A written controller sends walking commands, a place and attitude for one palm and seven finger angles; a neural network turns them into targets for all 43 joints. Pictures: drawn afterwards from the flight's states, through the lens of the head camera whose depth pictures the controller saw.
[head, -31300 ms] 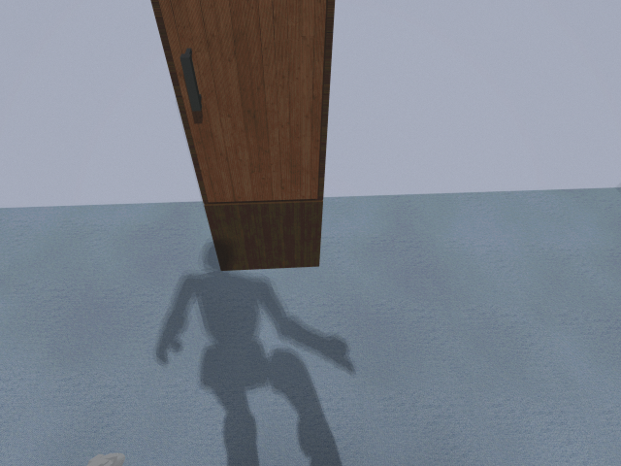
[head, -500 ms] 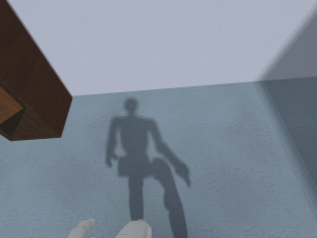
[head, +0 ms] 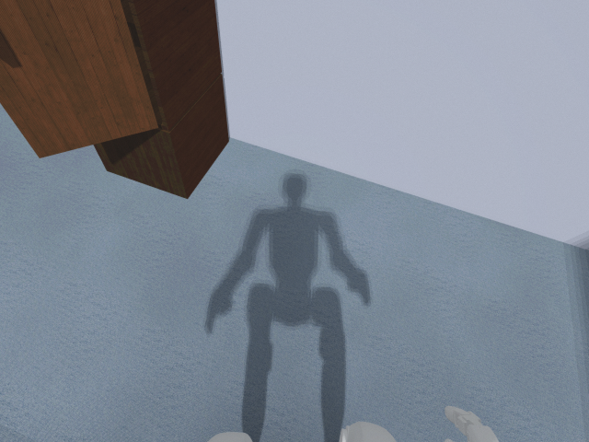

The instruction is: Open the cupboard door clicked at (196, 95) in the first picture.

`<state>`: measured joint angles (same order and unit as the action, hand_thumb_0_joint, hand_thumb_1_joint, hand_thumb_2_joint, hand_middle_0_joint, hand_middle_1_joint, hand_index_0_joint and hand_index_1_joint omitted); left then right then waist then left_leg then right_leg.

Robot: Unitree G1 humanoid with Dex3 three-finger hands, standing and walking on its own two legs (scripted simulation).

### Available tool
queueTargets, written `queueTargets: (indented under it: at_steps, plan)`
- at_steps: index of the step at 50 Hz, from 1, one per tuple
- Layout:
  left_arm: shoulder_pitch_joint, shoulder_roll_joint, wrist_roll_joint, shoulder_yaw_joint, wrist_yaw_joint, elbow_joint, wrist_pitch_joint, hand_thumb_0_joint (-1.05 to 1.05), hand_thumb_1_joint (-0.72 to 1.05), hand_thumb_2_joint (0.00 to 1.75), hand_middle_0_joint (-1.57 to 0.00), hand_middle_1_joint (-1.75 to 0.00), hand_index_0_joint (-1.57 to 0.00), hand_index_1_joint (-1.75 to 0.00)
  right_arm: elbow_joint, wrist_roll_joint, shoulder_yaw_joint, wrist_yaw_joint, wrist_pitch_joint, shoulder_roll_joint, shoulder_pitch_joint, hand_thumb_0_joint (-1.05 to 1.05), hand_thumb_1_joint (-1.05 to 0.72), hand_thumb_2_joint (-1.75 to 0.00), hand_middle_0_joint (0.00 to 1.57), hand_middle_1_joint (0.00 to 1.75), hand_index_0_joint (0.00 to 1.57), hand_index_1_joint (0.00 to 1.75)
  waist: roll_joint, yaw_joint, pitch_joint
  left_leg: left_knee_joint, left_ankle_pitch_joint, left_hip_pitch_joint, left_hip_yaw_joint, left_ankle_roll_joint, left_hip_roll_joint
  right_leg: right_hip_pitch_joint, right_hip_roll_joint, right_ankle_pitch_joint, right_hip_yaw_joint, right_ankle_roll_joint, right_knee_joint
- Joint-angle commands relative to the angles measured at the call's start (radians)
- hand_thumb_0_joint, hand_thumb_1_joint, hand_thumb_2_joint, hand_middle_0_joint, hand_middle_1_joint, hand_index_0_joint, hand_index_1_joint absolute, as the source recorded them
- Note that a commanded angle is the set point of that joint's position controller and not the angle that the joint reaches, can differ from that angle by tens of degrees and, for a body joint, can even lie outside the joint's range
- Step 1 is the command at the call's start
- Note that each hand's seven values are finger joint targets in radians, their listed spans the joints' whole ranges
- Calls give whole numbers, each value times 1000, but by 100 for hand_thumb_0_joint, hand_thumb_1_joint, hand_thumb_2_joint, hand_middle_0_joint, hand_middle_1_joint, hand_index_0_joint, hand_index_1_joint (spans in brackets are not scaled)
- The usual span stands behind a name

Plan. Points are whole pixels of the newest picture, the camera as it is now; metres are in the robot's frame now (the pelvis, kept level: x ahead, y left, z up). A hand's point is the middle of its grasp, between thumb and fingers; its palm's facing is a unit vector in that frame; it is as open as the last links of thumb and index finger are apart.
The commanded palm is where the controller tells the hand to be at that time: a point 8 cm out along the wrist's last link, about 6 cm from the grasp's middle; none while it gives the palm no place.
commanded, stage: turn to face it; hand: left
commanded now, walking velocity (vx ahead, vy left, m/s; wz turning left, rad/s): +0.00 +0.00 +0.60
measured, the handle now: out of the picture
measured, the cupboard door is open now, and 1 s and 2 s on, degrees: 48 48 48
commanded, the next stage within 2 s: take the last steps up to it in 0.74 s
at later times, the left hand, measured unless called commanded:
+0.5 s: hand out of the picture +0.08 +0.16 -0.14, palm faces +0.24 -0.93 -0.28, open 7.4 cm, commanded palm none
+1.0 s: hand out of the picture -0.10 +0.17 -0.18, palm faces +0.53 -0.82 -0.22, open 7.4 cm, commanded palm none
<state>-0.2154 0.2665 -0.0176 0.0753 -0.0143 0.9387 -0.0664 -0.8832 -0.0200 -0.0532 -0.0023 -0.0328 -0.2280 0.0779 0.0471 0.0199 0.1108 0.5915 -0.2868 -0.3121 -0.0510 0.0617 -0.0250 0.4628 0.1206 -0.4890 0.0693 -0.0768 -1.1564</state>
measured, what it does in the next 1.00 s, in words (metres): steps on the spot, turning left: right foot, then left foot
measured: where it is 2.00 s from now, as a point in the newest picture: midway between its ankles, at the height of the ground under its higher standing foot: (237, 428)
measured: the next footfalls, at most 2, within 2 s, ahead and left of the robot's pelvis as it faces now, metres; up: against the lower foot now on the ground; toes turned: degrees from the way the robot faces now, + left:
right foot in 0.40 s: +0.05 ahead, -0.15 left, +0.00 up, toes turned +12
left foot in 0.86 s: +0.00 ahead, +0.09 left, +0.00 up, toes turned +31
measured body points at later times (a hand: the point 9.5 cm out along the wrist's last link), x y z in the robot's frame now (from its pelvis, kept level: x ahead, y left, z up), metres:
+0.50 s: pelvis +0.01 -0.05 +0.00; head +0.07 -0.07 +0.45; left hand +0.07 +0.21 -0.12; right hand +0.10 -0.30 -0.16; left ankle -0.02 +0.07 -0.67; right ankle +0.01 -0.16 -0.73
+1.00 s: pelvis +0.00 -0.01 +0.01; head +0.01 +0.03 +0.45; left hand -0.13 +0.22 -0.16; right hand +0.23 -0.15 -0.12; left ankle -0.04 +0.07 -0.73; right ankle +0.03 -0.16 -0.65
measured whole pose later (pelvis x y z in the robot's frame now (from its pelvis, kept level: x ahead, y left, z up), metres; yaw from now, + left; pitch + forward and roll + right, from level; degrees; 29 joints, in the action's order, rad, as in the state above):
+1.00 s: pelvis +0.00 -0.01 +0.01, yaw +29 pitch -1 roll -1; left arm -0.29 0.25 -0.02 0.06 -0.01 1.02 -0.05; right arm -0.93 -0.03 -0.03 0.01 -0.01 -0.19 0.09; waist 0.04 0.04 0.08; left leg 0.54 -0.28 -0.25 -0.05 0.05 -0.01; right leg 0.41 0.10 -0.48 0.06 -0.04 -1.10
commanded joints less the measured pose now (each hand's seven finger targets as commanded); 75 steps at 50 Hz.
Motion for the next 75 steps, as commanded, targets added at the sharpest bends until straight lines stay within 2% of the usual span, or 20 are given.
queueTargets:
  at_steps: [1, 13, 18, 19, 20, 21, 22, 26, 37, 40, 41, 43, 44, 48, 57, 65, 67, 68, 69, 75]
  plan:
    - [6, 68, -9, 21, 6, -91, 32, 0, 90, 90, -20, -30, -20, -30, 45, -1, -43, 17, 20, -195, 61, 0, -90, -90, 20, 30, 20, 30, -150, -22, -139, -282, 319, 130, 274, 85, 243, 94, -1, 126, -77, -11, -35]
    - [137, 42, 4, 8, -4, -154, 45, 0, 90, 90, -20, -30, -20, -30, 8, -8, -63, 14, 11, -188, 163, 0, -90, -90, 20, 30, 20, 30, -206, -61, -168, -220, 392, 161, 436, 114, 215, 7, -84, 54, -78, -10, 299]
    - [12, 52, 13, 15, -15, -126, 61, 0, 90, 90, -20, -30, -20, -30, 25, 1, -71, 13, 2, -173, 108, 0, -90, -90, 20, 30, 20, 30, -199, 0, -225, -127, 371, 22, 462, 55, 146, -313, -123, 230, -62, 16, 682]
    - [-25, 88, 10, 24, -20, -115, 70, 0, 90, 90, -20, -30, -20, -30, 24, 10, -68, 8, 4, -138, 114, 0, -90, -90, 20, 30, 20, 30, -105, 16, -246, -61, 228, -93, 414, 5, 95, -473, -43, 300, -125, 32, 809]
    - [-40, 171, -5, 39, -28, -114, 78, 0, 90, 90, -20, -30, -20, -30, 36, 20, -63, 4, 7, -78, 128, 0, -90, -90, 20, 30, 20, 30, 177, 26, -253, 135, -124, -302, 243, -70, -29, -621, 213, 355, -366, 115, 871]
    - [-23, 185, -9, 31, -29, -120, 73, 0, 90, 90, -20, -30, -20, -30, 42, 7, -65, 5, 5, -105, 119, 0, -90, -90, 20, 30, 20, 30, 213, 19, -209, 387, -338, -319, 132, -102, -68, -488, 389, 514, -457, 224, 863]
    - [17, 150, -3, 16, -29, -129, 73, 0, 90, 90, -20, -30, -20, -30, 25, -2, -66, -3, -4, -117, 130, 0, -90, -90, 20, 30, 20, 30, 99, -6, -161, 550, -282, -290, 153, -99, -25, -380, 341, 547, -340, 246, 842]
    - [63, 60, 8, -3, -27, -131, 85, 0, 90, 90, -20, -30, -20, -30, -24, 1, -55, -15, -27, -86, 145, 0, -90, -90, 20, 30, 20, 30, 134, -56, -130, 661, -106, -311, 100, -135, 27, -423, 172, 859, -80, 159, 770]
    - [-126, 122, -16, 23, -21, -51, 84, 0, 90, 90, -20, -30, -20, -30, -6, 9, -13, -15, -13, -38, -24, 0, -90, -90, 20, 30, 20, 30, 175, 29, -105, 202, -181, -131, -24, -104, 19, -445, 221, 965, -6, 192, 702]
    - [-93, 133, -10, 25, -16, -36, 83, 0, 90, 90, -20, -30, -20, -30, -23, 8, -14, -10, 3, -58, 50, 0, -90, -90, 20, 30, 20, 30, 161, -24, -144, -46, -24, 62, -51, -84, -9, -383, 193, 920, 31, 146, 591]
    - [-71, 130, 3, 22, -13, -42, 81, 0, 90, 90, -20, -30, -20, -30, -39, 3, -23, -8, 13, -94, 116, 0, -90, -90, 20, 30, 20, 30, 97, -70, -183, -179, 151, 210, -32, -65, 24, -308, 172, 833, 71, 105, 471]
    - [-38, 11, 15, -14, -9, -86, 67, 0, 90, 90, -20, -30, -20, -30, -58, -4, -56, 12, 18, -264, 219, 0, -90, -90, 20, 30, 20, 30, -336, -109, -264, -200, 817, 379, 420, 146, 410, 14, -19, -164, 34, 19, 133]
    - [-29, 39, 5, -7, -15, -88, 52, 0, 90, 90, -20, -30, -20, -30, -57, -6, -45, 16, 9, -246, 208, 0, -90, -90, 20, 30, 20, 30, -234, -97, -245, -200, 644, 328, 343, 189, 428, 17, -7, -198, -36, 39, 61]
    - [-16, 32, -14, -1, 17, -27, 51, 0, 90, 90, -20, -30, -20, -30, -24, -8, -15, 29, 34, -147, 115, 0, -90, -90, 20, 30, 20, 30, -218, -45, -57, -351, 45, 137, 298, 120, 280, 96, -7, 44, -56, 47, -10]
    - [10, -11, -17, -14, 32, -21, 75, 0, 90, 90, -20, -30, -20, -30, -80, -4, -16, 26, 74, -86, 263, 0, -90, -90, 20, 30, 20, 30, -155, -43, -50, -423, -29, 189, 277, 139, 248, 118, -6, 167, -24, 38, 192]
    - [-9, -24, -10, -15, 38, -5, 95, 0, 90, 90, -20, -30, -20, -30, -133, -8, -11, 22, 70, -92, 278, 0, -90, -90, 20, 30, 20, 30, -135, -5, -44, -335, -142, 44, 250, 106, 216, -225, -74, 200, 29, 52, 602]
    - [-151, 30, -13, 4, 26, 51, 110, 0, 90, 90, -20, -30, -20, -30, -136, 3, 1, 21, 76, -42, 266, 0, -90, -90, 20, 30, 20, 30, 14, 62, -83, -119, -177, -156, 153, 37, 103, -527, 10, 118, -100, 84, 765]
    - [-262, 103, -17, 20, 18, 83, 118, 0, 90, 90, -20, -30, -20, -30, -118, 9, 9, 15, 83, 2, 263, 0, -90, -90, 20, 30, 20, 30, 233, 100, -107, 156, -215, -327, 20, -12, -16, -659, 232, -26, -409, 170, 895]
    - [-306, 131, -8, 22, 10, 92, 115, 0, 90, 90, -20, -30, -20, -30, -94, -2, -3, 8, 78, -43, 216, 0, -90, -90, 20, 30, 20, 30, 235, 112, -84, 366, -300, -400, 29, -23, 0, -602, 361, -122, -574, 254, 1003]
    - [-164, -56, 4, -20, -1, 90, 148, 0, 90, 90, -20, -30, -20, -30, -180, -8, -11, -12, 46, 37, 262, 0, -90, -90, 20, 30, 20, 30, 25, -11, 14, 485, 86, -302, 53, -72, 111, -350, 169, 327, -121, 168, 1013]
